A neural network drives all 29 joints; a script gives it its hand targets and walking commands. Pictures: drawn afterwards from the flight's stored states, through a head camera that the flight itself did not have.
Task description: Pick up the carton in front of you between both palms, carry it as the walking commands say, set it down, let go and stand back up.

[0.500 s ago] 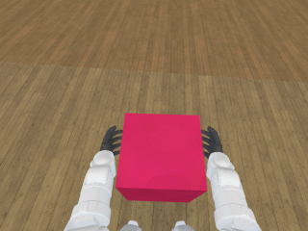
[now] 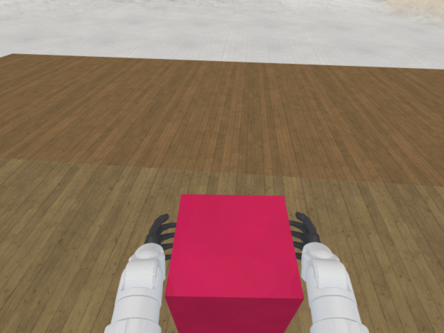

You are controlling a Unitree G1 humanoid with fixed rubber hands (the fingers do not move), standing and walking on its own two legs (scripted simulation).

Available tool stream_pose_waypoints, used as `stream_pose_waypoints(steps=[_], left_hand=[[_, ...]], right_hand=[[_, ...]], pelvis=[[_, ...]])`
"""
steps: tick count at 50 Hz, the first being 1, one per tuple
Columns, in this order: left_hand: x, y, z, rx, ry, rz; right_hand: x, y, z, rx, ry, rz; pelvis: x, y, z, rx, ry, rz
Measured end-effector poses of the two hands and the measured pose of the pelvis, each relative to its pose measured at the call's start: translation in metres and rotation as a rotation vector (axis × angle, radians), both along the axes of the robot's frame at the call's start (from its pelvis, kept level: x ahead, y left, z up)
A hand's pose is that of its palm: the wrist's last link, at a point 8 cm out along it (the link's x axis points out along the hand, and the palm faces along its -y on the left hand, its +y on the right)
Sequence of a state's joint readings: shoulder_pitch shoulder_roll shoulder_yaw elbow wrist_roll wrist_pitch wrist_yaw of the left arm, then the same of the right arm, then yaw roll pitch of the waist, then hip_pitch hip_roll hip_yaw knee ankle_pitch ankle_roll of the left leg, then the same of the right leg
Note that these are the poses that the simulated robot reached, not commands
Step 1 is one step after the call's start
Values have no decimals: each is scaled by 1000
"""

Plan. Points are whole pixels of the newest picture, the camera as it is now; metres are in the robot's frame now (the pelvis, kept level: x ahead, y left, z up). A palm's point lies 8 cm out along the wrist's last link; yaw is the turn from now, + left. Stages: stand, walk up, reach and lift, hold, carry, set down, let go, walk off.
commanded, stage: reach and lift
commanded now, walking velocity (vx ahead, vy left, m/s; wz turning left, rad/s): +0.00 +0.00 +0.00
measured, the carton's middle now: (231, 270) +0.29 +0.00 -0.05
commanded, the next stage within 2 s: hold in 0.90 s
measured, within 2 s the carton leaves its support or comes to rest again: neither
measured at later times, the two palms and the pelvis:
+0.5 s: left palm (153, 246) +0.29 +0.15 +0.03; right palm (310, 246) +0.29 -0.15 +0.03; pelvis +0.00 +0.00 +0.00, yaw +0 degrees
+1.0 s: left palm (151, 242) +0.29 +0.15 +0.05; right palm (313, 241) +0.29 -0.15 +0.05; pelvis +0.01 +0.00 +0.01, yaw +0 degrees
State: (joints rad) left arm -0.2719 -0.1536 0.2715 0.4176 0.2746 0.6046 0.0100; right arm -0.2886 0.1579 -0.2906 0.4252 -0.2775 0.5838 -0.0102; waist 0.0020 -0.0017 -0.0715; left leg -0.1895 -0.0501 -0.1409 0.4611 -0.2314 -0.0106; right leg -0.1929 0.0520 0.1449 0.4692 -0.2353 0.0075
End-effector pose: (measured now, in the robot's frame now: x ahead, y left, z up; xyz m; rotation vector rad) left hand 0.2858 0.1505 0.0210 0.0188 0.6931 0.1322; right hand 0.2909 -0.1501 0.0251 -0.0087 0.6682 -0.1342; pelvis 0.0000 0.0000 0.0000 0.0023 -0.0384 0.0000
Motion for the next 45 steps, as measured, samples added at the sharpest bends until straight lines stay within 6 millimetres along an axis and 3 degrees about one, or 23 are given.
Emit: stream_pose_waypoints(steps=[12,45], left_hand=[[0,0,3,-8,-7,0],[5,0,18,15,-8,-13]], right_hand=[[-2,0,3,5,-7,-12],[4,0,18,-16,-7,8]], pelvis=[[-12,2,-1,-1,-22,-2],[7,2,6,-2,-47,-2]])
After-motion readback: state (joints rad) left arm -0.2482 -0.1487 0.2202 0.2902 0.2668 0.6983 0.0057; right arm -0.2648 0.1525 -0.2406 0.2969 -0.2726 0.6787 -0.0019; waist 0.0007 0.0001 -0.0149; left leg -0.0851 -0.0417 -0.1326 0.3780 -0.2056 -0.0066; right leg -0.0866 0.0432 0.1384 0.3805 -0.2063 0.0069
